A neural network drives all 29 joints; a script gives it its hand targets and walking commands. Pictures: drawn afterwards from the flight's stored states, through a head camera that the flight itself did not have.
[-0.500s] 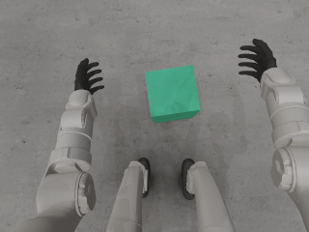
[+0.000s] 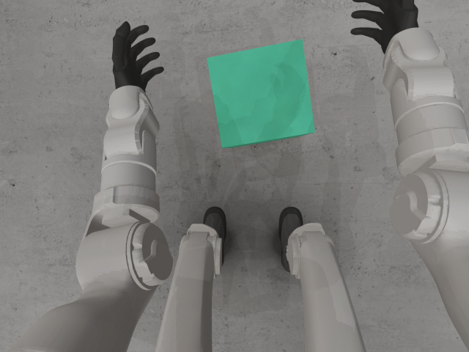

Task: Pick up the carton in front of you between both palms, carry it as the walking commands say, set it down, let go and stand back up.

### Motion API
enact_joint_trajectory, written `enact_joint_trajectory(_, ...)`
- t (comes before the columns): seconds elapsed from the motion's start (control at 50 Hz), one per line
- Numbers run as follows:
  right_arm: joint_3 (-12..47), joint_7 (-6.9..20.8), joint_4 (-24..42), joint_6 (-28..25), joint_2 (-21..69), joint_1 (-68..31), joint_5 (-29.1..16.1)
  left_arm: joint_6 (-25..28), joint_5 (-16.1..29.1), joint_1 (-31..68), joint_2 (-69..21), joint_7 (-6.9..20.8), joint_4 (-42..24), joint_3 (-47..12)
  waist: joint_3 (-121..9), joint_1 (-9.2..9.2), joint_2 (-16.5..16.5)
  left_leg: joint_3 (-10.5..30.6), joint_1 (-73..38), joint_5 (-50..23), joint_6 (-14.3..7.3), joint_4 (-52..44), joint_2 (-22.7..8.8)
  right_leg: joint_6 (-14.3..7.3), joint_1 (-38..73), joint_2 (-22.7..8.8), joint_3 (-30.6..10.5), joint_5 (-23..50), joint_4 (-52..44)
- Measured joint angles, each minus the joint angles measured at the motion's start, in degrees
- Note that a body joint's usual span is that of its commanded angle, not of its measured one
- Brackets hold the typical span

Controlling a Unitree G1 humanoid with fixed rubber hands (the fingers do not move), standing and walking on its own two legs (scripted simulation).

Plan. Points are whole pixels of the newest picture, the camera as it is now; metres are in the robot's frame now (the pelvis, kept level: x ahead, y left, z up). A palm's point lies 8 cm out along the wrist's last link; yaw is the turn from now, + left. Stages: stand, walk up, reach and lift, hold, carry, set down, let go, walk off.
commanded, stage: reach and lift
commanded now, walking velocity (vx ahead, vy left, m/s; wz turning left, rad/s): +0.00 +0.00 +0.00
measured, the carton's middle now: (260, 103) +0.51 -0.02 -0.50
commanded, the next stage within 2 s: none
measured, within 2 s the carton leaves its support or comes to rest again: leaves its support in 1.50 s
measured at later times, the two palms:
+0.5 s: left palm (175, 109) +0.48 +0.17 -0.37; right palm (344, 83) +0.52 -0.20 -0.37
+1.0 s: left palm (189, 109) +0.49 +0.16 -0.42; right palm (334, 88) +0.52 -0.19 -0.42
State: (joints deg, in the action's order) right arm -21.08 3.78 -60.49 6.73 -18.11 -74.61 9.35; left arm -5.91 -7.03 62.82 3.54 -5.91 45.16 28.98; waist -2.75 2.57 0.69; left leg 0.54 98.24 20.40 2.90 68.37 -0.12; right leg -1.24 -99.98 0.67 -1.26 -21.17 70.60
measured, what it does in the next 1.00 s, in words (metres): lowers itself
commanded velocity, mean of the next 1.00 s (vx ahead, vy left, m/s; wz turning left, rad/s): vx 0.00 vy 0.00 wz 0.00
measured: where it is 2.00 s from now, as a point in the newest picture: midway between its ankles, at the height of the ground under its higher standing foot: (251, 250)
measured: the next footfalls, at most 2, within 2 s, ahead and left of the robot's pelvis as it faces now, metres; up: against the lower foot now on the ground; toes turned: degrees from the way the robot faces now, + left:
none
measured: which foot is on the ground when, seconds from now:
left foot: down 0.00-1.00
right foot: down 0.00-1.00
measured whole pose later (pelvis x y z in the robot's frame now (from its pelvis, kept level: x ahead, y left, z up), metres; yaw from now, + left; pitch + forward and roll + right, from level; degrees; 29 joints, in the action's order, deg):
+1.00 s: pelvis -0.05 +0.01 -0.25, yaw +1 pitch +36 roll +4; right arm 3.0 -1.5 -73.3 3.9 -28.3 -92.8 -12.4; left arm -3.2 10.9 84.7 12.6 -10.7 64.1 12.3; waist 22.8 1.3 -2.4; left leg 0.0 127.6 33.5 3.8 124.7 2.5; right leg -0.3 -129.8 0.5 -2.9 -33.7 127.3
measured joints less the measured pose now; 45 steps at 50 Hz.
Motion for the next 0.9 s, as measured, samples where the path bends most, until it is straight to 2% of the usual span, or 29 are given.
enact_joint_trajectory(0.1,1.44,-1.53,-0.35,-1.46,-0.45,1.37,-2.17,1.25,2.17,-0.11,0.96,-0.86,1.52,-2.49,-1.49,-0.5,-0.33,0.23,9.62,4.89,0.05,11.5,0.6,0.44,-9.56,-0.02,-0.33,-4.43,11.29)
enact_joint_trajectory(0.28,13.13,-3.79,0.16,-1.28,-8.42,-2.96,-14.23,-0.34,12.95,5.58,5.59,-4.87,1.97,-12.47,6.92,-0.11,-1.56,-0.85,22.65,9.84,-0.67,33.1,1.51,1.52,-22.74,-0.06,-1.72,-9.22,32.95)
enact_joint_trajectory(0.38,17.86,-4.07,-2.43,0.49,-11.53,-8.9,-18.25,-2.42,17.02,10.93,7.71,-6.19,4.18,-15.28,13.03,0.16,-2.06,-1.07,26.23,10.08,-0.42,41.48,1.8,1.72,-26.42,0.04,-2.03,-9.46,41.44)
enact_joint_trajectory(0.6,21.13,-3.64,-13.71,-0.64,-12.52,-20.56,-19.32,-0.77,16.78,22.8,9.57,-4.78,16.22,-15.0,24.94,0.0,-2.56,-0.45,29.26,9.91,0.78,51.2,2.45,0.9,-29.64,-0.1,-1.49,-9.36,51.45)
enact_joint_trajectory(0.8,24.53,-5.64,-11.11,-2.73,-12.33,-19.9,-22.95,1.91,20.94,23.7,11.66,-5.01,16.61,-19.37,30.28,-1.2,-3.33,-0.08,28.81,12.5,1.44,56.65,3.29,0.32,-29.03,-0.83,-1.13,-12.48,57.29)
enact_joint_trajectory(0.9,24.79,-5.77,-11.0,-2.77,-11.09,-18.62,-22.78,2.4,20.33,22.47,10.36,-5.18,17.38,-18.85,27.47,-1.51,-3.4,-0.3,29.18,13.26,1.15,57.18,3.03,0.66,-29.45,-0.56,-1.35,-13.08,57.68)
